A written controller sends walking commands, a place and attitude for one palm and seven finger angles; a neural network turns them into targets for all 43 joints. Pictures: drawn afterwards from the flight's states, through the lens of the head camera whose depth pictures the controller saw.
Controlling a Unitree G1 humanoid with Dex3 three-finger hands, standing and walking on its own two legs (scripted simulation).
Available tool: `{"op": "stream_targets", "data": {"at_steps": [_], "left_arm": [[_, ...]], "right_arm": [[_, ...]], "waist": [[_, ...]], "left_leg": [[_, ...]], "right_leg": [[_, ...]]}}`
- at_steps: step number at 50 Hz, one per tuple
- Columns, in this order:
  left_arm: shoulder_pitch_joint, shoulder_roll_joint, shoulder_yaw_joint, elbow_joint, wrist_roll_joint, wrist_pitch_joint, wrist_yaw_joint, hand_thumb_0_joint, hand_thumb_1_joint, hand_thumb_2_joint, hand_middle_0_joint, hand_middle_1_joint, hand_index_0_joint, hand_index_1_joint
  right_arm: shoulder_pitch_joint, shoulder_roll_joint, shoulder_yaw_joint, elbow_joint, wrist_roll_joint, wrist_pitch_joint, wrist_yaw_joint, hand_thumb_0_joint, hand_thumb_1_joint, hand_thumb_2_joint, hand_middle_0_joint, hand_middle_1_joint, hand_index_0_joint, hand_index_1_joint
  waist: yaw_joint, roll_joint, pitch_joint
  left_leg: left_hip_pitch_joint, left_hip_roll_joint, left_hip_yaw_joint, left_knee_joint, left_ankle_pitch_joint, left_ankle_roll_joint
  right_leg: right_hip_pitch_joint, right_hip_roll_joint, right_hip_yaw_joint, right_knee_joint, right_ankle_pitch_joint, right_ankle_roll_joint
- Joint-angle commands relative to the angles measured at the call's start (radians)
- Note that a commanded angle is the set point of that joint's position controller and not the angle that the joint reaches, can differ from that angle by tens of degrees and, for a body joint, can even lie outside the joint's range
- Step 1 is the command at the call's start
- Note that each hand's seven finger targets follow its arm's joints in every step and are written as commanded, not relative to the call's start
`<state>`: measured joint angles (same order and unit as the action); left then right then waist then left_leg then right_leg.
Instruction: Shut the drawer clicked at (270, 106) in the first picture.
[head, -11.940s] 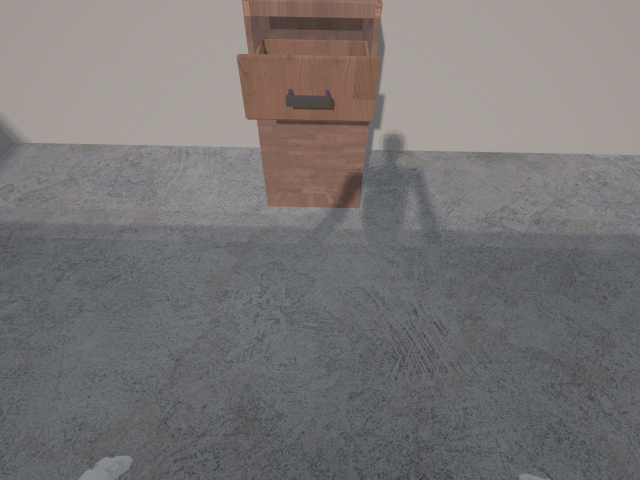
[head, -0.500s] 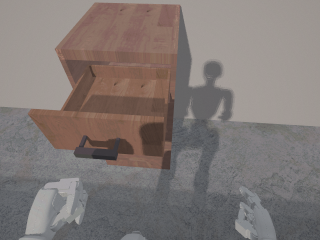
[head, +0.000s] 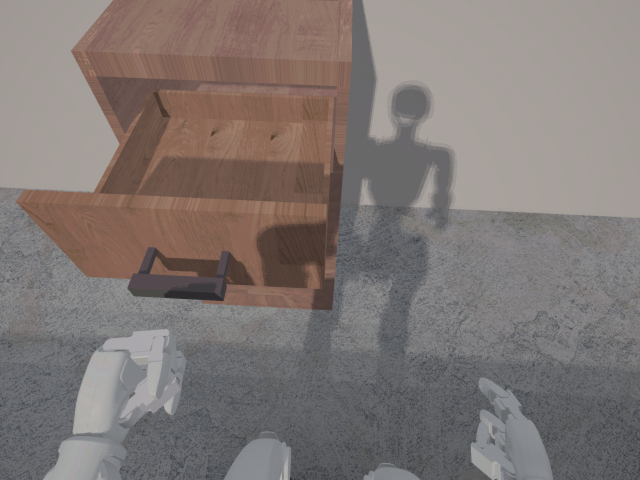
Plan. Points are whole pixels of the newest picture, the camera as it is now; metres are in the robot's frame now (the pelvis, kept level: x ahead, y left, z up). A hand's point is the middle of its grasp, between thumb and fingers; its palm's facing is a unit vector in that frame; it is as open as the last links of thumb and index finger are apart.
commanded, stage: bring the fist close to the handle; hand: left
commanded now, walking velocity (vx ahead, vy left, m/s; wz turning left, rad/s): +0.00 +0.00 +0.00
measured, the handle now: (183, 272) +0.37 +0.21 +0.02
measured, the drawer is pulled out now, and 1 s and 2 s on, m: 0.26 0.26 0.17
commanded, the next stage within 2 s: push the drawer shut in 0.70 s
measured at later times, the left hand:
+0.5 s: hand (195, 354) +0.26 +0.16 +0.02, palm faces -0.04 -1.00 -0.04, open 3.3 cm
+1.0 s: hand (204, 348) +0.27 +0.16 +0.02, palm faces -0.03 -1.00 -0.06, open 3.3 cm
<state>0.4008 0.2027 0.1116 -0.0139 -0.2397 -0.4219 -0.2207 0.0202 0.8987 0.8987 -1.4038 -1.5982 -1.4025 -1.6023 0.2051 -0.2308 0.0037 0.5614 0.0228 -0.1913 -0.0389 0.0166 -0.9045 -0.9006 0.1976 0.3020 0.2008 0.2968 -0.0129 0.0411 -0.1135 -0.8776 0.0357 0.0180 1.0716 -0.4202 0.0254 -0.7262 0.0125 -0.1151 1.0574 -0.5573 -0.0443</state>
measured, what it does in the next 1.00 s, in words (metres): stands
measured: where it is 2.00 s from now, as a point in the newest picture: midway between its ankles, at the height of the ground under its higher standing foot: outside the picture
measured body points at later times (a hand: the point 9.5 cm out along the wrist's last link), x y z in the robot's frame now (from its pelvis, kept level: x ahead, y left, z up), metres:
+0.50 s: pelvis -0.01 +0.01 -0.02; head +0.07 +0.01 +0.42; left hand +0.25 +0.22 +0.03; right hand +0.16 -0.23 -0.11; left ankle +0.06 +0.10 -0.66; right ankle -0.02 -0.09 -0.66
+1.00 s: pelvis +0.00 +0.00 -0.02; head +0.08 +0.00 +0.42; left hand +0.26 +0.21 +0.02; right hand +0.18 -0.23 -0.11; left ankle +0.06 +0.10 -0.66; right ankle -0.02 -0.09 -0.66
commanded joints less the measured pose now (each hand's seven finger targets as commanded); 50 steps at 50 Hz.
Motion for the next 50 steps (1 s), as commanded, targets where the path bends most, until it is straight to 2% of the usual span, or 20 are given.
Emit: {"op": "stream_targets", "data": {"at_steps": [1,3,4,8,9,10,13,15,16,18,21,28,32,33,34,36,40,43,45,50], "left_arm": [[-0.109,0.102,0.043,-0.181,-0.010,-0.077,0.013,0.000,0.900,0.900,-1.400,-1.600,-1.400,-1.600],[-0.109,0.107,0.043,-0.146,0.000,-0.067,0.020,0.000,0.900,0.900,-1.400,-1.600,-1.400,-1.600],[-0.104,0.097,0.041,-0.144,0.000,-0.065,0.024,0.000,0.900,0.900,-1.400,-1.600,-1.400,-1.600],[-0.177,0.105,0.029,-0.137,0.015,-0.055,0.047,0.000,0.900,0.900,-1.400,-1.600,-1.400,-1.600],[-0.176,0.098,0.029,-0.139,0.015,-0.056,0.054,0.000,0.900,0.900,-1.400,-1.600,-1.400,-1.600],[-0.213,0.098,0.023,-0.136,0.018,-0.061,0.060,0.000,0.900,0.900,-1.400,-1.600,-1.400,-1.600],[-0.255,0.120,0.047,-0.099,0.029,-0.074,0.079,0.000,0.900,0.900,-1.400,-1.600,-1.400,-1.600],[-0.291,0.095,0.019,-0.092,0.034,-0.085,0.081,0.000,0.900,0.900,-1.400,-1.600,-1.400,-1.600],[-0.280,0.096,0.019,-0.108,0.032,-0.085,0.082,0.000,0.900,0.900,-1.400,-1.600,-1.400,-1.600],[-0.258,0.131,0.050,-0.107,0.027,-0.074,0.086,0.000,0.900,0.900,-1.400,-1.600,-1.400,-1.600],[-0.249,0.110,0.022,-0.152,0.023,-0.057,0.081,0.000,0.900,0.900,-1.400,-1.600,-1.400,-1.600],[-0.261,0.090,-0.001,-0.094,0.029,-0.034,0.092,0.000,0.900,0.900,-1.400,-1.600,-1.400,-1.600],[-0.241,0.082,-0.006,-0.115,0.031,-0.053,0.094,0.000,0.900,0.900,-1.400,-1.600,-1.400,-1.600],[-0.235,0.106,0.014,-0.117,0.035,-0.057,0.098,0.000,0.900,0.900,-1.400,-1.600,-1.400,-1.600],[-0.228,0.095,0.004,-0.135,0.034,-0.063,0.098,0.000,0.900,0.900,-1.400,-1.600,-1.400,-1.600],[-0.193,0.105,0.021,-0.146,0.033,-0.070,0.102,0.000,0.900,0.900,-1.400,-1.600,-1.400,-1.600],[-0.176,0.096,0.005,-0.155,0.040,-0.068,0.105,0.000,0.900,0.900,-1.400,-1.600,-1.400,-1.600],[-0.257,0.088,-0.013,-0.130,0.047,-0.065,0.105,0.000,0.900,0.900,-1.400,-1.600,-1.400,-1.600],[-0.315,0.086,-0.013,-0.104,0.046,-0.065,0.101,0.000,0.900,0.900,-1.400,-1.600,-1.400,-1.600],[-0.384,0.124,0.026,-0.105,0.034,-0.062,0.089,0.000,0.900,0.900,-1.400,-1.600,-1.400,-1.600]], "right_arm": [[-0.045,-0.133,-0.049,-0.151,-0.003,-0.048,-0.013,0.000,-0.900,-0.900,0.200,0.300,0.200,0.300],[-0.045,-0.138,-0.048,-0.151,-0.004,-0.039,-0.012,0.000,-0.900,-0.900,0.200,0.300,0.200,0.300],[-0.045,-0.137,-0.048,-0.158,-0.005,-0.034,-0.009,0.000,-0.900,-0.900,0.200,0.300,0.200,0.300],[-0.043,-0.142,-0.045,-0.166,-0.006,-0.020,-0.006,0.000,-0.900,-0.900,0.200,0.300,0.200,0.300],[-0.043,-0.140,-0.044,-0.174,-0.007,-0.017,-0.004,0.000,-0.900,-0.900,0.200,0.300,0.200,0.300],[-0.043,-0.140,-0.043,-0.171,-0.009,-0.014,-0.004,0.000,-0.900,-0.900,0.200,0.300,0.200,0.300],[-0.040,-0.143,-0.041,-0.162,-0.012,-0.004,-0.002,0.000,-0.900,-0.900,0.200,0.300,0.200,0.300],[-0.044,-0.142,-0.041,-0.165,-0.013,0.000,0.003,0.000,-0.900,-0.900,0.200,0.300,0.200,0.300],[-0.043,-0.143,-0.041,-0.171,-0.014,0.002,0.006,0.000,-0.900,-0.900,0.200,0.300,0.200,0.300],[-0.037,-0.149,-0.042,-0.176,-0.012,0.010,0.005,0.000,-0.900,-0.900,0.200,0.300,0.200,0.300],[-0.035,-0.145,-0.041,-0.188,-0.006,0.020,0.007,0.000,-0.900,-0.900,0.200,0.300,0.200,0.300],[-0.030,-0.149,-0.037,-0.184,-0.004,0.037,0.003,0.000,-0.900,-0.900,0.200,0.300,0.200,0.300],[-0.024,-0.145,-0.040,-0.191,-0.007,0.039,0.006,0.000,-0.900,-0.900,0.200,0.300,0.200,0.300],[-0.022,-0.147,-0.042,-0.189,-0.009,0.040,0.005,0.000,-0.900,-0.900,0.200,0.300,0.200,0.300],[-0.027,-0.143,-0.041,-0.193,-0.009,0.040,0.007,0.000,-0.900,-0.900,0.200,0.300,0.200,0.300],[-0.023,-0.140,-0.044,-0.194,-0.009,0.042,0.009,0.000,-0.900,-0.900,0.200,0.300,0.200,0.300],[-0.025,-0.137,-0.042,-0.196,-0.011,0.049,0.014,0.000,-0.900,-0.900,0.200,0.300,0.200,0.300],[-0.024,-0.144,-0.040,-0.185,-0.013,0.053,0.010,0.000,-0.900,-0.900,0.200,0.300,0.200,0.300],[-0.025,-0.145,-0.041,-0.175,-0.012,0.055,0.006,0.000,-0.900,-0.900,0.200,0.300,0.200,0.300],[-0.019,-0.148,-0.043,-0.166,-0.011,0.053,-0.001,0.000,-0.900,-0.900,0.200,0.300,0.200,0.300]], "waist": [[-0.024,0.000,-0.230],[-0.024,-0.024,-0.219],[-0.013,-0.012,-0.234],[-0.023,-0.015,-0.253],[-0.015,-0.007,-0.260],[-0.025,-0.017,-0.260],[-0.021,-0.012,-0.250],[-0.026,0.019,-0.263],[-0.015,0.040,-0.285],[-0.008,0.015,-0.322],[-0.007,0.043,-0.349],[-0.037,-0.019,-0.246],[-0.026,-0.002,-0.276],[-0.022,-0.008,-0.289],[-0.017,0.020,-0.299],[-0.009,0.009,-0.311],[-0.017,0.021,-0.296],[-0.046,-0.006,-0.264],[-0.053,-0.005,-0.254],[-0.036,0.009,-0.346]], "left_leg": [[0.220,-0.013,-0.063,-0.101,0.150,0.008],[0.195,-0.010,-0.067,-0.095,0.133,0.010],[0.194,-0.012,-0.068,-0.098,0.131,0.008],[0.179,-0.008,-0.073,-0.079,0.118,0.010],[0.172,-0.009,-0.073,-0.079,0.108,0.008],[0.166,-0.010,-0.071,-0.068,0.104,0.008],[0.134,-0.008,-0.076,-0.055,0.080,0.007],[0.143,-0.007,-0.080,-0.050,0.060,0.004],[0.155,-0.010,-0.080,-0.056,0.063,0.003],[0.163,-0.007,-0.079,-0.059,0.089,0.006],[0.206,-0.008,-0.075,-0.068,0.136,0.005],[0.147,-0.006,-0.080,-0.069,0.066,0.008],[0.170,-0.009,-0.076,-0.065,0.105,0.006],[0.172,-0.006,-0.080,-0.063,0.121,0.007],[0.186,-0.009,-0.076,-0.062,0.132,0.006],[0.199,-0.008,-0.072,-0.060,0.165,0.005],[0.193,-0.008,-0.070,-0.053,0.179,0.004],[0.156,-0.007,-0.076,-0.035,0.140,0.009],[0.146,-0.009,-0.076,-0.031,0.108,0.008],[0.178,-0.011,-0.068,-0.024,0.157,0.009]], "right_leg": [[-0.051,0.003,0.072,-0.146,0.220,0.027],[-0.067,0.007,0.073,-0.140,0.198,0.027],[-0.064,0.006,0.069,-0.131,0.196,0.025],[-0.096,0.008,0.067,-0.109,0.178,0.025],[-0.097,0.006,0.066,-0.105,0.165,0.023],[-0.106,0.006,0.071,-0.102,0.165,0.025],[-0.138,0.011,0.070,-0.085,0.133,0.020],[-0.172,0.009,0.066,-0.071,0.113,0.019],[-0.153,0.007,0.066,-0.073,0.116,0.016],[-0.119,0.012,0.070,-0.079,0.138,0.016],[-0.095,0.009,0.066,-0.082,0.189,0.017],[-0.136,0.015,0.062,-0.100,0.129,0.022],[-0.117,0.013,0.062,-0.091,0.168,0.019],[-0.116,0.015,0.059,-0.081,0.181,0.018],[-0.113,0.012,0.063,-0.081,0.191,0.017],[-0.096,0.013,0.063,-0.078,0.227,0.017],[-0.099,0.012,0.061,-0.072,0.246,0.017],[-0.138,0.015,0.064,-0.071,0.217,0.021],[-0.154,0.013,0.068,-0.076,0.188,0.022],[-0.103,0.010,0.082,-0.075,0.240,0.021]]}}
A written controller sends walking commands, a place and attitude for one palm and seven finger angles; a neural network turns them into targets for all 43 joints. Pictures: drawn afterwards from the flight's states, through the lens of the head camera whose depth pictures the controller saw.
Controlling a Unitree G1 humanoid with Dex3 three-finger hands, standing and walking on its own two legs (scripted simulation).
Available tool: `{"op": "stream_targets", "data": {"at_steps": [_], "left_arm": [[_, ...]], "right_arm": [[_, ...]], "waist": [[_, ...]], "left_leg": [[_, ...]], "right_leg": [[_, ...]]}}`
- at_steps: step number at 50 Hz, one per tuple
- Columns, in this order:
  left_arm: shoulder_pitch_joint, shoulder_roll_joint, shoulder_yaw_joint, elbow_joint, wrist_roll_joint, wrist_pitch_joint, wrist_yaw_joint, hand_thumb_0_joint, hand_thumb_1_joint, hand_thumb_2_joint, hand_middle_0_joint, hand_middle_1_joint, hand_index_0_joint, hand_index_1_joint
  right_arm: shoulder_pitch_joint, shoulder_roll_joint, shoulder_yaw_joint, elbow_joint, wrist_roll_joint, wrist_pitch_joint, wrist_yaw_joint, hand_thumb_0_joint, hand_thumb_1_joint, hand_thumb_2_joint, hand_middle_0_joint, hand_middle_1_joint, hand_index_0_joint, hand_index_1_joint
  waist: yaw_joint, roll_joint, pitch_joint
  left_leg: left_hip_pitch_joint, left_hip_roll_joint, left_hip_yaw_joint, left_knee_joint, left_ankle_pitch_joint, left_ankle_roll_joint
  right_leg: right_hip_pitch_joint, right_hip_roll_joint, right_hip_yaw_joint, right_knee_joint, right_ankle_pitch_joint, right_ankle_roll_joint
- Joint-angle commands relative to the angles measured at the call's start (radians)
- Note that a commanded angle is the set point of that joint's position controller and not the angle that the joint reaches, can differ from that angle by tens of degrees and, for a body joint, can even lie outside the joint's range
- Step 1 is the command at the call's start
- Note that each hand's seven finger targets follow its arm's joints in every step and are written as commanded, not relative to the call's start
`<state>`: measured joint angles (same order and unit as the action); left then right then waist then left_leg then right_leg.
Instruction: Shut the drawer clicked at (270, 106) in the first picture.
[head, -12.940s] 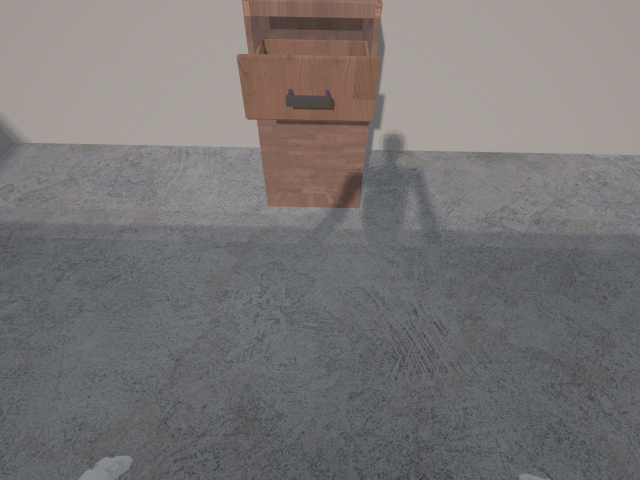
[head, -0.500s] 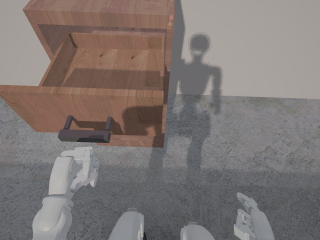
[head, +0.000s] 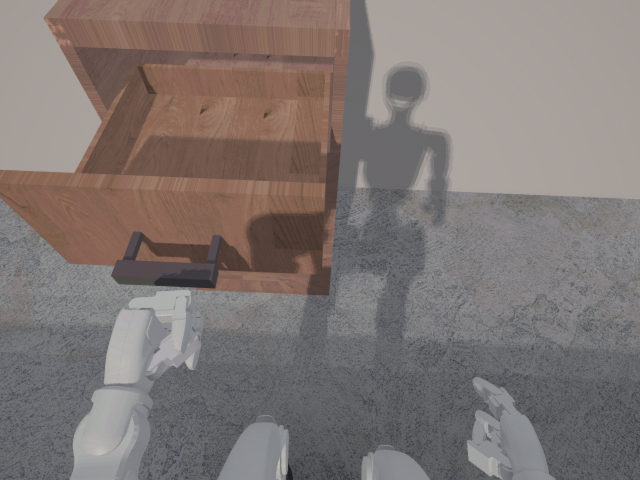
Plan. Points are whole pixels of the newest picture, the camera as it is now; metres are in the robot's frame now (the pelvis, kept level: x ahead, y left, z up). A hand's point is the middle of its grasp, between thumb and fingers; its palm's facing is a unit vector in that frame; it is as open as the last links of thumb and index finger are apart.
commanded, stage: push the drawer shut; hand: left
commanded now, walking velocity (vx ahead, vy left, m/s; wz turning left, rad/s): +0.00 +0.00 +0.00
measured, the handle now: (171, 258) +0.37 +0.21 +0.04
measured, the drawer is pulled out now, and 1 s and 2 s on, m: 0.26 0.17 0.04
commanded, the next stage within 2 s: none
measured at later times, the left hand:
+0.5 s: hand (197, 293) +0.32 +0.17 +0.04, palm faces -0.03 -1.00 -0.06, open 2.8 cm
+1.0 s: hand (210, 248) +0.39 +0.16 +0.04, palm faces -0.02 -1.00 -0.05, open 3.0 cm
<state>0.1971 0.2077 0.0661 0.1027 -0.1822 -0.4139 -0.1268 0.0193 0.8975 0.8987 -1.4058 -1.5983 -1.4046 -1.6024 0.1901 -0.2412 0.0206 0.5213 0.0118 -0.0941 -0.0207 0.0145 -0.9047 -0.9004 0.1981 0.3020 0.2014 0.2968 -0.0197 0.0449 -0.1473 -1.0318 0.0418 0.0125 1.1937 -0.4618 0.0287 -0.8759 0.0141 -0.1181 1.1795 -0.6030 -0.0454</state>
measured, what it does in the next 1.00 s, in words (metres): stands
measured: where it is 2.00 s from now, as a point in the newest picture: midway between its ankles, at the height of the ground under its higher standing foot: outside the picture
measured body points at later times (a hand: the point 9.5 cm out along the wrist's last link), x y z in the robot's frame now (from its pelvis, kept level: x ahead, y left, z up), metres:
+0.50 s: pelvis -0.01 -0.01 +0.00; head +0.08 +0.00 +0.44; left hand +0.32 +0.22 +0.05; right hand +0.14 -0.26 -0.10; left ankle +0.06 +0.10 -0.64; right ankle -0.01 -0.10 -0.64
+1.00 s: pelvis -0.01 +0.01 +0.00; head +0.08 +0.02 +0.44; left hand +0.38 +0.22 +0.05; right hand +0.10 -0.25 -0.11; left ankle +0.06 +0.10 -0.64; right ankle -0.01 -0.10 -0.64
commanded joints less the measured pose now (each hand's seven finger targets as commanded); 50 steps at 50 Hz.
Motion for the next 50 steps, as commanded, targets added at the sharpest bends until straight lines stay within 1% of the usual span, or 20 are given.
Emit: {"op": "stream_targets", "data": {"at_steps": [1,3,8,12,13,15,18,22,23,27,30,33,34,35,36,40,43,46,47,50], "left_arm": [[-0.169,0.127,0.083,-0.208,-0.024,-0.063,-0.006,0.000,0.900,0.900,-1.400,-1.600,-1.400,-1.600],[-0.203,0.156,0.112,-0.173,-0.026,-0.050,-0.004,0.000,0.900,0.900,-1.400,-1.600,-1.400,-1.600],[-0.250,0.151,0.125,-0.079,-0.037,-0.023,-0.014,0.000,0.900,0.900,-1.400,-1.600,-1.400,-1.600],[-0.343,0.151,0.130,-0.047,-0.047,-0.039,-0.022,0.000,0.900,0.900,-1.400,-1.600,-1.400,-1.600],[-0.370,0.174,0.148,-0.039,-0.048,-0.047,-0.021,0.000,0.900,0.900,-1.400,-1.600,-1.400,-1.600],[-0.400,0.170,0.150,-0.019,-0.049,-0.060,-0.028,0.000,0.900,0.900,-1.400,-1.600,-1.400,-1.600],[-0.474,0.193,0.163,0.027,-0.048,-0.069,-0.031,0.000,0.900,0.900,-1.400,-1.600,-1.400,-1.600],[-0.580,0.207,0.171,0.081,-0.049,-0.069,-0.038,0.000,0.900,0.900,-1.400,-1.600,-1.400,-1.600],[-0.586,0.220,0.180,0.089,-0.045,-0.069,-0.036,0.000,0.900,0.900,-1.400,-1.600,-1.400,-1.600],[-0.636,0.183,0.144,0.114,-0.038,-0.057,-0.029,0.000,0.900,0.900,-1.400,-1.600,-1.400,-1.600],[-0.684,0.204,0.164,0.160,-0.033,-0.048,-0.017,0.000,0.900,0.900,-1.400,-1.600,-1.400,-1.600],[-0.701,0.199,0.159,0.173,-0.020,-0.057,-0.006,0.000,0.900,0.900,-1.400,-1.600,-1.400,-1.600],[-0.693,0.188,0.157,0.185,-0.020,-0.057,-0.004,0.000,0.900,0.900,-1.400,-1.600,-1.400,-1.600],[-0.711,0.208,0.170,0.198,-0.015,-0.059,-0.001,0.000,0.900,0.900,-1.400,-1.600,-1.400,-1.600],[-0.715,0.205,0.173,0.223,-0.015,-0.059,0.003,0.000,0.900,0.900,-1.400,-1.600,-1.400,-1.600],[-0.797,0.211,0.172,0.264,0.001,-0.072,0.013,0.000,0.900,0.900,-1.400,-1.600,-1.400,-1.600],[-0.847,0.208,0.162,0.290,0.013,-0.078,0.018,0.000,0.900,0.900,-1.400,-1.600,-1.400,-1.600],[-0.915,0.211,0.164,0.329,0.019,-0.081,0.024,0.000,0.900,0.900,-1.400,-1.600,-1.400,-1.600],[-0.922,0.226,0.174,0.336,0.024,-0.083,0.026,0.000,0.900,0.900,-1.400,-1.600,-1.400,-1.600],[-0.962,0.221,0.172,0.359,0.025,-0.083,0.027,0.000,0.900,0.900,-1.400,-1.600,-1.400,-1.600]], "right_arm": [[-0.006,-0.137,-0.058,-0.127,0.000,-0.043,-0.018,0.000,-0.900,-0.900,0.200,0.300,0.200,0.300],[-0.002,-0.140,-0.056,-0.117,0.001,-0.037,-0.020,0.000,-0.900,-0.900,0.200,0.300,0.200,0.300],[0.003,-0.141,-0.052,-0.106,0.004,-0.023,-0.017,0.000,-0.900,-0.900,0.200,0.300,0.200,0.300],[0.005,-0.142,-0.055,-0.088,0.006,-0.023,-0.021,0.000,-0.900,-0.900,0.200,0.300,0.200,0.300],[0.010,-0.146,-0.054,-0.082,0.004,-0.024,-0.023,0.000,-0.900,-0.900,0.200,0.300,0.200,0.300],[0.012,-0.143,-0.056,-0.073,0.005,-0.025,-0.022,0.000,-0.900,-0.900,0.200,0.300,0.200,0.300],[0.017,-0.148,-0.056,-0.057,0.008,-0.027,-0.025,0.000,-0.900,-0.900,0.200,0.300,0.200,0.300],[0.020,-0.150,-0.055,-0.042,0.011,-0.027,-0.029,0.000,-0.900,-0.900,0.200,0.300,0.200,0.300],[0.024,-0.153,-0.056,-0.040,0.010,-0.027,-0.030,0.000,-0.900,-0.900,0.200,0.300,0.200,0.300],[0.038,-0.155,-0.057,-0.039,0.012,-0.026,-0.026,0.000,-0.900,-0.900,0.200,0.300,0.200,0.300],[0.052,-0.162,-0.058,-0.029,0.010,-0.019,-0.025,0.000,-0.900,-0.900,0.200,0.300,0.200,0.300],[0.066,-0.163,-0.061,-0.030,0.007,-0.017,-0.019,0.000,-0.900,-0.900,0.200,0.300,0.200,0.300],[0.067,-0.161,-0.060,-0.030,0.006,-0.014,-0.015,0.000,-0.900,-0.900,0.200,0.300,0.200,0.300],[0.069,-0.162,-0.060,-0.027,0.006,-0.010,-0.015,0.000,-0.900,-0.900,0.200,0.300,0.200,0.300],[0.073,-0.161,-0.059,-0.026,0.005,-0.005,-0.013,0.000,-0.900,-0.900,0.200,0.300,0.200,0.300],[0.083,-0.162,-0.058,-0.020,0.003,0.007,-0.009,0.000,-0.900,-0.900,0.200,0.300,0.200,0.300],[0.098,-0.168,-0.059,-0.014,0.000,0.011,-0.005,0.000,-0.900,-0.900,0.200,0.300,0.200,0.300],[0.109,-0.169,-0.061,-0.003,-0.002,0.021,-0.005,0.000,-0.900,-0.900,0.200,0.300,0.200,0.300],[0.113,-0.172,-0.061,-0.003,-0.002,0.024,-0.005,0.000,-0.900,-0.900,0.200,0.300,0.200,0.300],[0.121,-0.173,-0.063,0.005,-0.004,0.031,-0.003,0.000,-0.900,-0.900,0.200,0.300,0.200,0.300]], "waist": [[-0.019,0.021,-0.317],[-0.024,0.002,-0.311],[-0.029,-0.015,-0.278],[-0.044,-0.029,-0.263],[-0.046,-0.037,-0.262],[-0.043,-0.019,-0.287],[-0.054,-0.032,-0.270],[-0.059,-0.008,-0.282],[-0.054,0.006,-0.291],[-0.054,0.030,-0.331],[-0.060,-0.020,-0.327],[-0.051,0.013,-0.351],[-0.052,-0.004,-0.354],[-0.051,0.007,-0.346],[-0.055,-0.020,-0.334],[-0.063,0.010,-0.316],[-0.069,0.036,-0.323],[-0.083,0.003,-0.338],[-0.075,0.025,-0.349],[-0.081,0.038,-0.374]], "left_leg": [[0.333,-0.021,-0.059,-0.150,0.202,0.004],[0.315,-0.019,-0.056,-0.147,0.210,0.007],[0.281,-0.022,-0.043,-0.150,0.200,0.007],[0.272,-0.021,-0.041,-0.145,0.172,0.007],[0.257,-0.020,-0.043,-0.138,0.176,0.008],[0.262,-0.023,-0.038,-0.137,0.185,0.007],[0.249,-0.020,-0.041,-0.130,0.161,0.010],[0.246,-0.020,-0.039,-0.132,0.130,0.006],[0.253,-0.019,-0.042,-0.134,0.131,0.007],[0.324,-0.018,-0.053,-0.158,0.155,0.004],[0.312,-0.016,-0.058,-0.162,0.152,0.005],[0.342,-0.017,-0.062,-0.166,0.176,0.002],[0.349,-0.017,-0.062,-0.169,0.180,0.001],[0.343,-0.016,-0.059,-0.168,0.180,0.000],[0.326,-0.018,-0.058,-0.170,0.162,0.001],[0.336,-0.016,-0.064,-0.174,0.153,-0.002],[0.368,-0.013,-0.078,-0.175,0.160,-0.004],[0.369,-0.012,-0.080,-0.173,0.149,-0.004],[0.379,-0.011,-0.082,-0.175,0.157,-0.006],[0.406,-0.010,-0.086,-0.170,0.184,-0.007]], "right_leg": [[0.062,0.008,0.088,-0.202,0.288,0.021],[0.073,0.010,0.093,-0.205,0.301,0.022],[0.094,0.007,0.110,-0.227,0.314,0.029],[0.081,0.003,0.122,-0.240,0.285,0.034],[0.087,0.004,0.128,-0.239,0.289,0.033],[0.099,0.000,0.132,-0.234,0.304,0.033],[0.076,0.003,0.142,-0.242,0.268,0.035],[0.067,-0.002,0.155,-0.253,0.218,0.035],[0.058,0.002,0.149,-0.246,0.213,0.032],[0.042,0.006,0.120,-0.237,0.244,0.029],[0.042,0.009,0.113,-0.236,0.245,0.031],[0.032,0.011,0.103,-0.225,0.261,0.025],[0.037,0.011,0.100,-0.227,0.268,0.027],[0.035,0.011,0.104,-0.228,0.269,0.026],[0.039,0.012,0.106,-0.236,0.254,0.029],[0.000,0.015,0.100,-0.229,0.239,0.025],[-0.039,0.019,0.089,-0.218,0.230,0.020],[-0.042,0.017,0.089,-0.222,0.222,0.024],[-0.048,0.018,0.088,-0.218,0.224,0.021],[-0.058,0.018,0.085,-0.214,0.243,0.021]]}}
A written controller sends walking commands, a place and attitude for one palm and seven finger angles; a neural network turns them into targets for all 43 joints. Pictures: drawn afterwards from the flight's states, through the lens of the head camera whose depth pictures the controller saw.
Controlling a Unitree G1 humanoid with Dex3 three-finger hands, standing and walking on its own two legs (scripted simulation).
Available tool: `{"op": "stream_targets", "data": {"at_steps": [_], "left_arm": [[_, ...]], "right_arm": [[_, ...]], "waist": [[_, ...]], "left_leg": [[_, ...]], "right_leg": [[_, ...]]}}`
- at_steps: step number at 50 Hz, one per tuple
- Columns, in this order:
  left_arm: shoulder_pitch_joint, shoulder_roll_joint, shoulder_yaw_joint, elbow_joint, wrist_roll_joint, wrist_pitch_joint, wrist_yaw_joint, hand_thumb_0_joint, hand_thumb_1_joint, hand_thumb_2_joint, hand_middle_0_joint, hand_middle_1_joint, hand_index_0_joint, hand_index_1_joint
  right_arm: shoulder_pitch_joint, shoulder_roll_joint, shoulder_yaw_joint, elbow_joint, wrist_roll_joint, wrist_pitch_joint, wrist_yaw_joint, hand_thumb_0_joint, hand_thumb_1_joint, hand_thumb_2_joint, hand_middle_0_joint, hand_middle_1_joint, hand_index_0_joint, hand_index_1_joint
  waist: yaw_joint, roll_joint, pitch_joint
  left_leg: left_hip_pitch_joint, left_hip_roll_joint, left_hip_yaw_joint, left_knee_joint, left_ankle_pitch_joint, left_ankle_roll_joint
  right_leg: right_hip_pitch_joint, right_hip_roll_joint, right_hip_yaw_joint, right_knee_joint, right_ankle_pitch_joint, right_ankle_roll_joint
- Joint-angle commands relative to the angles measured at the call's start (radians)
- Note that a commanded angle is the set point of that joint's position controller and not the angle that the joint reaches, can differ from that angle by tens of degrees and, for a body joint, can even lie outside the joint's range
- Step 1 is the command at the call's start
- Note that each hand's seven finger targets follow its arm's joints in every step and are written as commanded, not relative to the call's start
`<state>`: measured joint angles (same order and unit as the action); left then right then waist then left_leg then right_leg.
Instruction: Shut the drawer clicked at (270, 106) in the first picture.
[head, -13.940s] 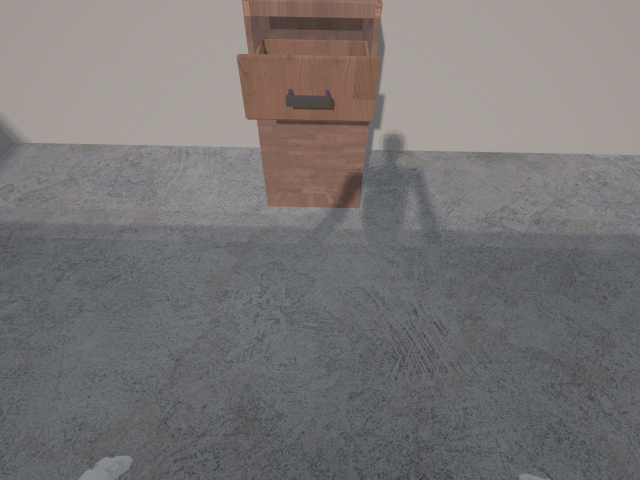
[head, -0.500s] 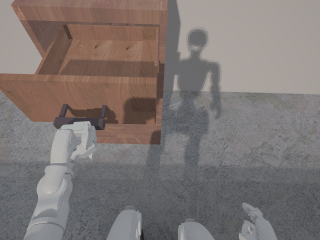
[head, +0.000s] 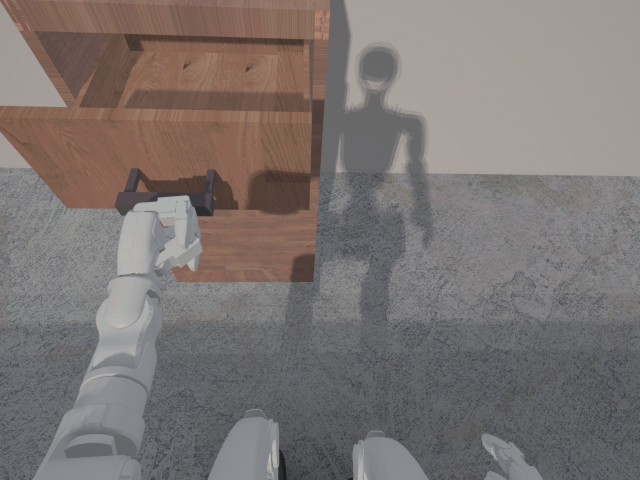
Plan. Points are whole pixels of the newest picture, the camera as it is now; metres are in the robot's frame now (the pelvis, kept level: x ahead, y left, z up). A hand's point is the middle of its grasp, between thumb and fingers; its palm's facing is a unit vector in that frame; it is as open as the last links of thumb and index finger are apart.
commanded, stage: push the drawer shut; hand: left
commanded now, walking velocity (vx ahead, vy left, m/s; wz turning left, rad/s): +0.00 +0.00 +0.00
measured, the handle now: (169, 190) +0.47 +0.21 +0.04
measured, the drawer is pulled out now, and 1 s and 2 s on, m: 0.17 0.04 0.00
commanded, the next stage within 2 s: pull the fist back off the drawer in 1.58 s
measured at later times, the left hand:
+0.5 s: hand (202, 197) +0.46 +0.16 +0.04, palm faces +0.01 -1.00 -0.05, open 3.0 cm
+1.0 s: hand (208, 162) +0.52 +0.16 +0.04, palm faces +0.01 -1.00 -0.04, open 3.1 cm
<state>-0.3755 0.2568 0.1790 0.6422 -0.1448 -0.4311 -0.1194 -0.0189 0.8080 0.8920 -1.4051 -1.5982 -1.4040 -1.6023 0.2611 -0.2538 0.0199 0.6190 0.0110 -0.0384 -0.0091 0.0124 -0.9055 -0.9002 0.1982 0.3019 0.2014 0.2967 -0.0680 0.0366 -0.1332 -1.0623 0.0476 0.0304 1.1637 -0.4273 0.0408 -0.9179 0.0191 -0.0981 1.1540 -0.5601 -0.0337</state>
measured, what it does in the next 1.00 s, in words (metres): stands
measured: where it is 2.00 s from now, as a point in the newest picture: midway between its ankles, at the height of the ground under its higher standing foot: outside the picture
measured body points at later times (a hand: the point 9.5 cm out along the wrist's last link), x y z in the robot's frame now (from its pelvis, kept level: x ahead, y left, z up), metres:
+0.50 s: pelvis +0.00 +0.00 -0.01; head +0.12 +0.01 +0.43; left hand +0.46 +0.22 +0.05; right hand +0.06 -0.26 -0.12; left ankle +0.07 +0.10 -0.64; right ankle +0.00 -0.10 -0.64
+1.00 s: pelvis +0.00 +0.00 -0.02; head +0.15 +0.02 +0.41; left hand +0.52 +0.22 +0.05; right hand +0.01 -0.26 -0.13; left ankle +0.07 +0.10 -0.64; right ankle +0.00 -0.10 -0.64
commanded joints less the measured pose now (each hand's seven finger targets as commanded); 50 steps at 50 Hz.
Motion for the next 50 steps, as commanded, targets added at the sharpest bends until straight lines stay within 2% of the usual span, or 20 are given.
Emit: {"op": "stream_targets", "data": {"at_steps": [1,2,5,8,9,12,14,16,19,24,26,29,31,33,36,38,44,48,49,50], "left_arm": [[-0.405,0.189,0.073,-0.181,-0.012,-0.069,0.022,0.000,0.900,0.900,-1.400,-1.600,-1.400,-1.600],[-0.409,0.174,0.061,-0.168,-0.013,-0.067,0.021,0.000,0.900,0.900,-1.400,-1.600,-1.400,-1.600],[-0.459,0.227,0.102,-0.098,-0.004,-0.066,0.023,0.000,0.900,0.900,-1.400,-1.600,-1.400,-1.600],[-0.523,0.201,0.077,-0.080,-0.004,-0.075,0.018,0.000,0.900,0.900,-1.400,-1.600,-1.400,-1.600],[-0.528,0.227,0.101,-0.060,-0.002,-0.076,0.018,0.000,0.900,0.900,-1.400,-1.600,-1.400,-1.600],[-0.595,0.223,0.094,-0.018,0.000,-0.080,0.014,0.000,0.900,0.900,-1.400,-1.600,-1.400,-1.600],[-0.619,0.232,0.096,0.015,0.011,-0.083,0.011,0.000,0.900,0.900,-1.400,-1.600,-1.400,-1.600],[-0.652,0.255,0.118,0.037,0.012,-0.087,0.012,0.000,0.900,0.900,-1.400,-1.600,-1.400,-1.600],[-0.645,0.299,0.160,0.072,0.010,-0.089,0.004,0.000,0.900,0.900,-1.400,-1.600,-1.400,-1.600],[-0.717,0.318,0.169,0.121,0.017,-0.092,-0.015,0.000,0.900,0.900,-1.400,-1.600,-1.400,-1.600],[-0.740,0.346,0.186,0.143,0.019,-0.092,-0.019,0.000,0.900,0.900,-1.400,-1.600,-1.400,-1.600],[-0.776,0.331,0.175,0.159,0.023,-0.095,-0.024,0.000,0.900,0.900,-1.400,-1.600,-1.400,-1.600],[-0.773,0.377,0.214,0.181,0.026,-0.092,-0.022,0.000,0.900,0.900,-1.400,-1.600,-1.400,-1.600],[-0.815,0.369,0.200,0.200,0.030,-0.090,-0.026,0.000,0.900,0.900,-1.400,-1.600,-1.400,-1.600],[-0.860,0.412,0.221,0.234,0.038,-0.084,-0.029,0.000,0.900,0.900,-1.400,-1.600,-1.400,-1.600],[-0.890,0.403,0.210,0.222,0.043,-0.087,-0.032,0.000,0.900,0.900,-1.400,-1.600,-1.400,-1.600],[-0.953,0.417,0.213,0.245,0.058,-0.080,-0.032,0.000,0.900,0.900,-1.400,-1.600,-1.400,-1.600],[-0.982,0.489,0.263,0.278,0.064,-0.067,-0.024,0.000,0.900,0.900,-1.400,-1.600,-1.400,-1.600],[-0.980,0.492,0.255,0.292,0.074,-0.063,-0.027,0.000,0.900,0.900,-1.400,-1.600,-1.400,-1.600],[-1.007,0.484,0.246,0.298,0.074,-0.059,-0.027,0.000,0.900,0.900,-1.400,-1.600,-1.400,-1.600]], "right_arm": [[0.054,-0.162,-0.063,-0.089,-0.004,-0.022,-0.015,0.000,-0.900,-0.900,0.200,0.300,0.200,0.300],[0.054,-0.160,-0.061,-0.091,-0.004,-0.020,-0.013,0.000,-0.900,-0.900,0.200,0.300,0.200,0.300],[0.067,-0.164,-0.058,-0.078,-0.004,-0.009,-0.017,0.000,-0.900,-0.900,0.200,0.300,0.200,0.300],[0.076,-0.161,-0.058,-0.077,-0.006,-0.008,-0.012,0.000,-0.900,-0.900,0.200,0.300,0.200,0.300],[0.083,-0.165,-0.058,-0.071,-0.007,-0.005,-0.011,0.000,-0.900,-0.900,0.200,0.300,0.200,0.300],[0.094,-0.165,-0.058,-0.064,-0.009,0.002,-0.010,0.000,-0.900,-0.900,0.200,0.300,0.200,0.300],[0.104,-0.167,-0.056,-0.063,-0.010,0.007,-0.009,0.000,-0.900,-0.900,0.200,0.300,0.200,0.300],[0.115,-0.167,-0.057,-0.056,-0.014,0.012,-0.006,0.000,-0.900,-0.900,0.200,0.300,0.200,0.300],[0.128,-0.171,-0.057,-0.059,-0.016,0.020,-0.006,0.000,-0.900,-0.900,0.200,0.300,0.200,0.300],[0.152,-0.170,-0.055,-0.051,-0.018,0.032,-0.001,0.000,-0.900,-0.900,0.200,0.300,0.200,0.300],[0.159,-0.173,-0.055,-0.049,-0.018,0.039,-0.002,0.000,-0.900,-0.900,0.200,0.300,0.200,0.300],[0.175,-0.172,-0.055,-0.044,-0.021,0.044,0.002,0.000,-0.900,-0.900,0.200,0.300,0.200,0.300],[0.185,-0.178,-0.056,-0.040,-0.023,0.050,0.002,0.000,-0.900,-0.900,0.200,0.300,0.200,0.300],[0.195,-0.177,-0.055,-0.037,-0.024,0.054,0.005,0.000,-0.900,-0.900,0.200,0.300,0.200,0.300],[0.204,-0.181,-0.051,-0.034,-0.024,0.060,0.003,0.000,-0.900,-0.900,0.200,0.300,0.200,0.300],[0.214,-0.179,-0.050,-0.035,-0.027,0.061,0.006,0.000,-0.900,-0.900,0.200,0.300,0.200,0.300],[0.239,-0.187,-0.053,-0.025,-0.033,0.073,0.012,0.000,-0.900,-0.900,0.200,0.300,0.200,0.300],[0.258,-0.193,-0.047,-0.020,-0.037,0.079,0.010,0.000,-0.900,-0.900,0.200,0.300,0.200,0.300],[0.258,-0.191,-0.046,-0.023,-0.035,0.082,0.010,0.000,-0.900,-0.900,0.200,0.300,0.200,0.300],[0.258,-0.191,-0.045,-0.021,-0.035,0.083,0.010,0.000,-0.900,-0.900,0.200,0.300,0.200,0.300]], "waist": [[-0.030,0.032,-0.401],[-0.032,0.042,-0.398],[-0.041,0.007,-0.377],[-0.048,0.051,-0.390],[-0.045,0.054,-0.388],[-0.062,0.032,-0.393],[-0.063,0.058,-0.402],[-0.060,0.064,-0.417],[-0.061,0.021,-0.438],[-0.070,0.069,-0.444],[-0.077,0.042,-0.440],[-0.086,0.075,-0.454],[-0.079,0.067,-0.462],[-0.097,0.066,-0.453],[-0.105,0.058,-0.439],[-0.106,0.098,-0.472],[-0.121,0.127,-0.506],[-0.131,0.083,-0.500],[-0.129,0.104,-0.499],[-0.143,0.095,-0.489]], "left_leg": [[0.437,-0.015,-0.107,-0.140,0.150,-0.020],[0.431,-0.018,-0.102,-0.140,0.144,-0.018],[0.386,-0.017,-0.099,-0.131,0.133,-0.016],[0.403,-0.019,-0.102,-0.127,0.134,-0.015],[0.413,-0.016,-0.108,-0.130,0.139,-0.019],[0.398,-0.017,-0.105,-0.120,0.128,-0.014],[0.406,-0.017,-0.107,-0.115,0.140,-0.015],[0.396,-0.018,-0.104,-0.107,0.145,-0.014],[0.364,-0.018,-0.093,-0.094,0.173,-0.008],[0.378,-0.015,-0.097,-0.085,0.187,-0.008],[0.349,-0.014,-0.092,-0.077,0.180,-0.005],[0.378,-0.012,-0.099,-0.071,0.207,-0.006],[0.361,-0.010,-0.096,-0.066,0.213,-0.006],[0.353,-0.011,-0.097,-0.056,0.219,-0.001],[0.309,-0.009,-0.094,-0.049,0.189,0.001],[0.338,-0.009,-0.098,-0.041,0.215,0.002],[0.396,0.000,-0.116,-0.036,0.252,-0.002],[0.329,-0.001,-0.107,-0.018,0.253,0.008],[0.324,-0.002,-0.103,-0.017,0.254,0.004],[0.314,0.000,-0.105,-0.015,0.234,0.006]], "right_leg": [[-0.010,0.012,0.064,-0.186,0.199,0.009],[-0.006,0.013,0.067,-0.192,0.194,0.010],[-0.001,0.015,0.071,-0.189,0.193,0.011],[-0.026,0.018,0.071,-0.184,0.185,0.009],[-0.034,0.019,0.066,-0.181,0.186,0.006],[-0.039,0.019,0.072,-0.186,0.180,0.012],[-0.055,0.021,0.070,-0.177,0.185,0.008],[-0.043,0.022,0.074,-0.175,0.189,0.009],[-0.006,0.024,0.083,-0.172,0.229,0.014],[-0.036,0.029,0.080,-0.163,0.230,0.011],[-0.023,0.029,0.088,-0.166,0.233,0.014],[-0.053,0.032,0.082,-0.157,0.247,0.012],[-0.040,0.032,0.083,-0.155,0.253,0.013],[-0.051,0.035,0.083,-0.150,0.261,0.013],[-0.046,0.036,0.091,-0.155,0.239,0.016],[-0.061,0.039,0.089,-0.144,0.251,0.012],[-0.114,0.043,0.073,-0.136,0.254,0.010],[-0.073,0.047,0.083,-0.136,0.277,0.014],[-0.076,0.046,0.083,-0.133,0.279,0.014],[-0.089,0.046,0.083,-0.138,0.260,0.016]]}}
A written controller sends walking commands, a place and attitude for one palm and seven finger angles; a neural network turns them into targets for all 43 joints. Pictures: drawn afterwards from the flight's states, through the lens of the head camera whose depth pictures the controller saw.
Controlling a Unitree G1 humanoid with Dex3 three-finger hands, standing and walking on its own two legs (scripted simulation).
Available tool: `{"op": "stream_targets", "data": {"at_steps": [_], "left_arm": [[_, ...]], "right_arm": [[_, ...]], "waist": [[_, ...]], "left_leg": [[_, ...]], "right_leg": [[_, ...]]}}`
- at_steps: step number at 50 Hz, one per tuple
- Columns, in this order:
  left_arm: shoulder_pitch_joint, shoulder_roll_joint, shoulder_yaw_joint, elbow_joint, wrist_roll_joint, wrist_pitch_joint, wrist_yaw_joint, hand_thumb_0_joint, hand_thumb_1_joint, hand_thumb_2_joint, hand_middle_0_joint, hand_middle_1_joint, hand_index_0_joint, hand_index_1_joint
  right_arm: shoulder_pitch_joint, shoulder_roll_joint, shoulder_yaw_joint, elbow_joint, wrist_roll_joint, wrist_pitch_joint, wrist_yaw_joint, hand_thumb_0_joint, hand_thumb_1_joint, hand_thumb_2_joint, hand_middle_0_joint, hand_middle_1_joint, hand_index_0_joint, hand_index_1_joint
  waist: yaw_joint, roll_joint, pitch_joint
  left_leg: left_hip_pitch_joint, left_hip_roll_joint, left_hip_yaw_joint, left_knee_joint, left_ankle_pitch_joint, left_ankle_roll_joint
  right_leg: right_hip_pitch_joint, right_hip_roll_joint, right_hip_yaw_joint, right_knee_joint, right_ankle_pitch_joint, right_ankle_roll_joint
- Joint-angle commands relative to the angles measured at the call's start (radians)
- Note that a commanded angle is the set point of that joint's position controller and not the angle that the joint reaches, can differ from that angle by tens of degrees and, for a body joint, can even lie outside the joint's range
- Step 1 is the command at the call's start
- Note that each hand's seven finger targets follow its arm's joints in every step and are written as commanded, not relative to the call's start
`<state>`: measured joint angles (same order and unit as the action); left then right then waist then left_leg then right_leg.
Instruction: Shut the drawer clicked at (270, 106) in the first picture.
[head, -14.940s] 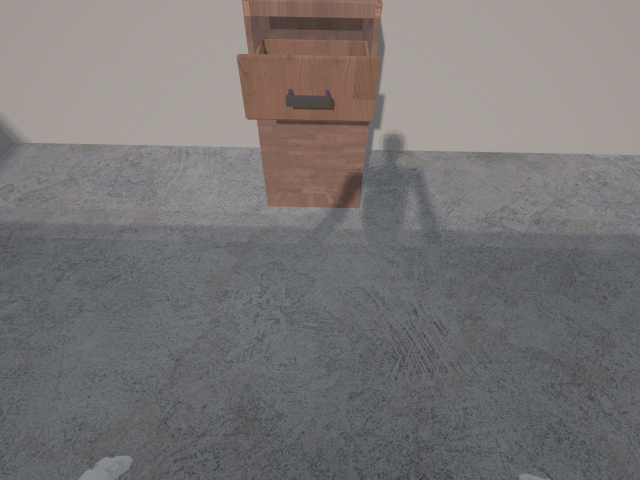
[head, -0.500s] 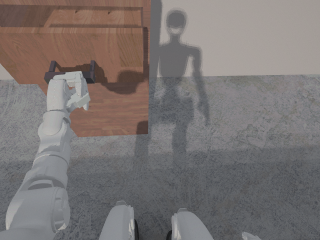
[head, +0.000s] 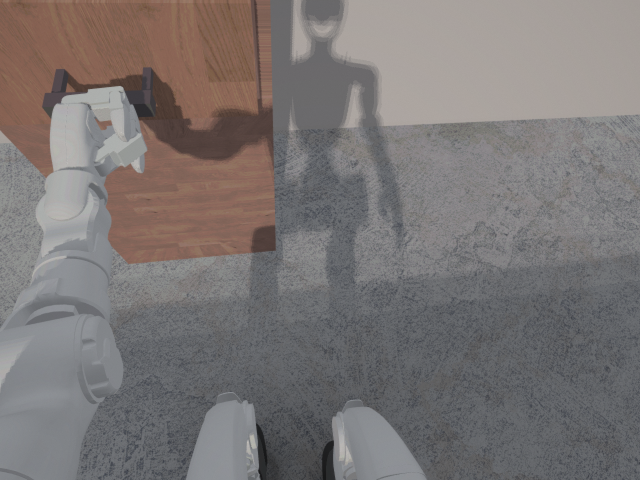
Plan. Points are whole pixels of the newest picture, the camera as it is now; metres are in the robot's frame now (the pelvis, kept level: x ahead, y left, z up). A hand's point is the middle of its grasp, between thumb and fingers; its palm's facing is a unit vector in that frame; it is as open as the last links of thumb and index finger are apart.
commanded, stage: push the drawer shut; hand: left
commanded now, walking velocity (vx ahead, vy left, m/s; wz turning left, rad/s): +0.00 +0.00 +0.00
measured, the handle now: (103, 91) +0.59 +0.23 +0.06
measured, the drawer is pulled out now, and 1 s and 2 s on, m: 0.04 0.00 0.00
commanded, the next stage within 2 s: pull the fist back off the drawer in 0.58 s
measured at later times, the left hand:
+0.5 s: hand (135, 109) +0.55 +0.19 +0.06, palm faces +0.06 -1.00 -0.04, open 3.0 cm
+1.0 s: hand (135, 110) +0.55 +0.19 +0.06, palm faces +0.06 -1.00 -0.06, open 3.0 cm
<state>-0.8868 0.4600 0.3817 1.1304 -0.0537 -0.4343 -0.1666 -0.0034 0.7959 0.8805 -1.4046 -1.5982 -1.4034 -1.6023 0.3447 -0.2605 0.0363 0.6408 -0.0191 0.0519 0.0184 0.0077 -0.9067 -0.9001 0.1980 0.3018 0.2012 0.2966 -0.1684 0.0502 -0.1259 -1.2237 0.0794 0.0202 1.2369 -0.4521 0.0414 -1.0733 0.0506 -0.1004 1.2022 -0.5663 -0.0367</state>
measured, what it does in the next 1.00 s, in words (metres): stands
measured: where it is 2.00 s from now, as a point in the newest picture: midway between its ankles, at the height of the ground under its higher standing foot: outside the picture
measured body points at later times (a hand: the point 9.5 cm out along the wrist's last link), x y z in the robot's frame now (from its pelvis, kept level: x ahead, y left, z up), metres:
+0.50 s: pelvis +0.00 +0.00 -0.01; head +0.17 +0.04 +0.41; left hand +0.55 +0.24 +0.07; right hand -0.03 -0.25 -0.11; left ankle +0.06 +0.10 -0.63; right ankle +0.00 -0.10 -0.63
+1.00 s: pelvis -0.03 +0.01 -0.03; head +0.15 +0.05 +0.38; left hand +0.55 +0.24 +0.07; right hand -0.06 -0.25 -0.12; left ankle +0.06 +0.10 -0.63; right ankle +0.00 -0.10 -0.63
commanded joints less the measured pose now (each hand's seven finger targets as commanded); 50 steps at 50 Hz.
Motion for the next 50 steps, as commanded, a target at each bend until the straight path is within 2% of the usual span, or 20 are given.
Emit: {"op": "stream_targets", "data": {"at_steps": [1,5,8,11,12,13,16,21,22,25,27,28,34,38,40,42,44,45,48,50], "left_arm": [[-0.497,0.293,0.049,-0.160,-0.013,-0.049,0.021,0.000,0.900,0.900,-1.400,-1.600,-1.400,-1.600],[-0.567,0.327,0.049,-0.136,0.008,-0.041,0.023,0.000,0.900,0.900,-1.400,-1.600,-1.400,-1.600],[-0.604,0.332,0.054,-0.162,0.010,-0.043,0.024,0.000,0.900,0.900,-1.400,-1.600,-1.400,-1.600],[-0.604,0.366,0.074,-0.175,0.014,-0.036,0.019,0.000,0.900,0.900,-1.400,-1.600,-1.400,-1.600],[-0.615,0.345,0.055,-0.173,0.016,-0.030,0.018,0.000,0.900,0.900,-1.400,-1.600,-1.400,-1.600],[-0.617,0.355,0.069,-0.171,0.019,-0.030,0.020,0.000,0.900,0.900,-1.400,-1.600,-1.400,-1.600],[-0.642,0.374,0.075,-0.174,0.026,-0.017,0.027,0.000,0.900,0.900,-1.400,-1.600,-1.400,-1.600],[-0.729,0.371,0.056,-0.124,0.044,-0.001,0.045,0.000,0.900,0.900,-1.400,-1.600,-1.400,-1.600],[-0.766,0.370,0.049,-0.129,0.048,-0.003,0.050,0.000,0.900,0.900,-1.400,-1.600,-1.400,-1.600],[-0.819,0.401,0.059,-0.122,0.059,-0.010,0.057,0.000,0.900,0.900,-1.400,-1.600,-1.400,-1.600],[-0.862,0.376,0.019,-0.095,0.068,-0.006,0.058,0.000,0.900,0.900,-1.400,-1.600,-1.400,-1.600],[-0.901,0.370,0.012,-0.122,0.070,-0.014,0.060,0.000,0.900,0.900,-1.400,-1.600,-1.400,-1.600],[-0.965,0.383,-0.024,-0.088,0.085,0.007,0.064,0.000,0.900,0.900,-1.400,-1.600,-1.400,-1.600],[-0.962,0.333,-0.054,-0.081,0.089,0.031,0.065,0.000,0.900,0.900,-1.400,-1.600,-1.400,-1.600],[-0.952,0.371,-0.025,-0.076,0.088,0.045,0.069,0.000,0.900,0.900,-1.400,-1.600,-1.400,-1.600],[-0.958,0.358,-0.037,-0.086,0.086,0.058,0.072,0.000,0.900,0.900,-1.400,-1.600,-1.400,-1.600],[-0.923,0.362,-0.026,-0.072,0.081,0.066,0.068,0.000,0.900,0.900,-1.400,-1.600,-1.400,-1.600],[-0.914,0.398,-0.004,-0.076,0.083,0.069,0.068,0.000,0.900,0.900,-1.400,-1.600,-1.400,-1.600],[-0.867,0.384,-0.003,-0.088,0.075,0.071,0.063,0.000,0.900,0.900,-1.400,-1.600,-1.400,-1.600],[-0.831,0.396,0.013,-0.096,0.063,0.071,0.059,0.000,0.900,0.900,-1.400,-1.600,-1.400,-1.600]], "right_arm": [[0.179,-0.186,-0.059,-0.040,-0.006,-0.007,-0.017,0.000,-0.900,-0.900,0.200,0.300,0.200,0.300],[0.197,-0.193,-0.055,-0.036,-0.010,-0.005,-0.017,0.000,-0.900,-0.900,0.200,0.300,0.200,0.300],[0.211,-0.196,-0.058,-0.034,-0.018,-0.005,-0.013,0.000,-0.900,-0.900,0.200,0.300,0.200,0.300],[0.221,-0.199,-0.056,-0.035,-0.020,0.003,-0.010,0.000,-0.900,-0.900,0.200,0.300,0.200,0.300],[0.223,-0.195,-0.056,-0.032,-0.020,0.004,-0.008,0.000,-0.900,-0.900,0.200,0.300,0.200,0.300],[0.229,-0.197,-0.058,-0.031,-0.022,0.006,-0.006,0.000,-0.900,-0.900,0.200,0.300,0.200,0.300],[0.239,-0.202,-0.057,-0.028,-0.024,0.013,-0.004,0.000,-0.900,-0.900,0.200,0.300,0.200,0.300],[0.257,-0.205,-0.052,-0.013,-0.027,0.015,-0.004,0.000,-0.900,-0.900,0.200,0.300,0.200,0.300],[0.259,-0.206,-0.052,-0.008,-0.029,0.013,-0.006,0.000,-0.900,-0.900,0.200,0.300,0.200,0.300],[0.268,-0.211,-0.049,-0.001,-0.033,0.005,-0.007,0.000,-0.900,-0.900,0.200,0.300,0.200,0.300],[0.269,-0.210,-0.043,0.005,-0.035,0.000,-0.009,0.000,-0.900,-0.900,0.200,0.300,0.200,0.300],[0.272,-0.210,-0.043,0.009,-0.039,-0.006,-0.009,0.000,-0.900,-0.900,0.200,0.300,0.200,0.300],[0.271,-0.225,-0.032,0.015,-0.041,-0.026,-0.019,0.000,-0.900,-0.900,0.200,0.300,0.200,0.300],[0.271,-0.224,-0.035,0.009,-0.043,-0.036,-0.017,0.000,-0.900,-0.900,0.200,0.300,0.200,0.300],[0.272,-0.230,-0.033,0.007,-0.044,-0.038,-0.017,0.000,-0.900,-0.900,0.200,0.300,0.200,0.300],[0.271,-0.230,-0.032,0.003,-0.043,-0.040,-0.017,0.000,-0.900,-0.900,0.200,0.300,0.200,0.300],[0.269,-0.229,-0.029,-0.003,-0.041,-0.045,-0.015,0.000,-0.900,-0.900,0.200,0.300,0.200,0.300],[0.268,-0.231,-0.028,-0.004,-0.040,-0.044,-0.016,0.000,-0.900,-0.900,0.200,0.300,0.200,0.300],[0.265,-0.226,-0.027,-0.014,-0.038,-0.049,-0.012,0.000,-0.900,-0.900,0.200,0.300,0.200,0.300],[0.259,-0.227,-0.027,-0.018,-0.034,-0.048,-0.011,0.000,-0.900,-0.900,0.200,0.300,0.200,0.300]], "waist": [[-0.043,0.080,-0.475],[-0.063,0.121,-0.480],[-0.067,0.165,-0.540],[-0.057,0.170,-0.582],[-0.066,0.173,-0.575],[-0.064,0.194,-0.575],[-0.071,0.177,-0.578],[-0.109,0.158,-0.510],[-0.124,0.164,-0.503],[-0.130,0.189,-0.525],[-0.153,0.196,-0.484],[-0.157,0.244,-0.497],[-0.182,0.264,-0.511],[-0.179,0.287,-0.518],[-0.168,0.276,-0.532],[-0.173,0.255,-0.532],[-0.159,0.257,-0.528],[-0.149,0.261,-0.520],[-0.136,0.252,-0.540],[-0.124,0.233,-0.516]], "left_leg": [[0.457,-0.032,-0.094,-0.088,0.243,0.006],[0.469,-0.027,-0.109,-0.078,0.253,0.005],[0.529,-0.022,-0.121,-0.071,0.312,0.005],[0.536,-0.020,-0.121,-0.065,0.342,0.002],[0.540,-0.020,-0.120,-0.063,0.350,0.004],[0.562,-0.018,-0.128,-0.065,0.364,0.001],[0.553,-0.015,-0.131,-0.065,0.356,0.001],[0.513,-0.012,-0.143,-0.065,0.286,0.004],[0.507,-0.011,-0.143,-0.062,0.264,0.006],[0.513,-0.012,-0.150,-0.052,0.258,0.005],[0.491,-0.011,-0.158,-0.053,0.202,0.006],[0.529,-0.010,-0.171,-0.057,0.210,0.004],[0.505,-0.005,-0.192,-0.055,0.106,0.006],[0.531,-0.006,-0.217,-0.072,0.058,0.002],[0.510,-0.007,-0.214,-0.068,0.041,0.002],[0.494,-0.008,-0.213,-0.072,0.014,0.005],[0.486,-0.009,-0.209,-0.076,0.014,0.003],[0.470,-0.009,-0.204,-0.079,0.004,0.002],[0.466,-0.012,-0.193,-0.078,0.024,0.004],[0.453,-0.010,-0.188,-0.087,0.011,0.002]], "right_leg": [[0.060,0.016,0.086,-0.190,0.249,0.019],[0.009,0.018,0.076,-0.175,0.235,0.014],[-0.014,0.019,0.068,-0.161,0.265,0.011],[0.012,0.021,0.067,-0.157,0.291,0.011],[0.008,0.022,0.067,-0.159,0.302,0.012],[-0.014,0.022,0.060,-0.153,0.299,0.008],[-0.010,0.024,0.059,-0.158,0.293,0.012],[-0.068,0.028,0.053,-0.166,0.229,0.014],[-0.082,0.026,0.055,-0.169,0.215,0.016],[-0.104,0.027,0.055,-0.162,0.203,0.012],[-0.143,0.027,0.053,-0.162,0.162,0.011],[-0.174,0.025,0.047,-0.151,0.162,0.006],[-0.231,0.021,0.046,-0.139,0.106,0.006],[-0.266,0.019,0.035,-0.129,0.088,0.000],[-0.249,0.019,0.037,-0.130,0.082,0.000],[-0.240,0.019,0.040,-0.136,0.068,0.004],[-0.227,0.020,0.039,-0.136,0.067,0.002],[-0.215,0.019,0.041,-0.137,0.060,0.001],[-0.187,0.021,0.048,-0.142,0.065,0.001],[-0.170,0.022,0.047,-0.150,0.058,0.004]]}}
